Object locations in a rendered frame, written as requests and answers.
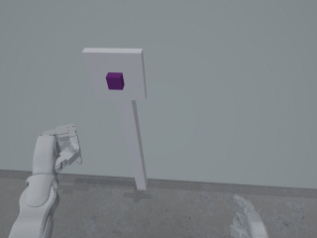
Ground button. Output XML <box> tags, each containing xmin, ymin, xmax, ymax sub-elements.
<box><xmin>106</xmin><ymin>72</ymin><xmax>125</xmax><ymax>90</ymax></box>

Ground robot left forearm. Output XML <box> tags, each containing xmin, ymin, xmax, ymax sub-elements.
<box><xmin>8</xmin><ymin>173</ymin><xmax>59</xmax><ymax>238</ymax></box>

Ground robot left hand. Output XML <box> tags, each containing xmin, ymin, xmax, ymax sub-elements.
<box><xmin>32</xmin><ymin>123</ymin><xmax>82</xmax><ymax>176</ymax></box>

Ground robot right hand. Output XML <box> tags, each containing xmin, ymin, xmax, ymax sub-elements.
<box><xmin>230</xmin><ymin>194</ymin><xmax>268</xmax><ymax>238</ymax></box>

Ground panel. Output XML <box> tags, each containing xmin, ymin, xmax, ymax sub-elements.
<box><xmin>81</xmin><ymin>48</ymin><xmax>148</xmax><ymax>190</ymax></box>

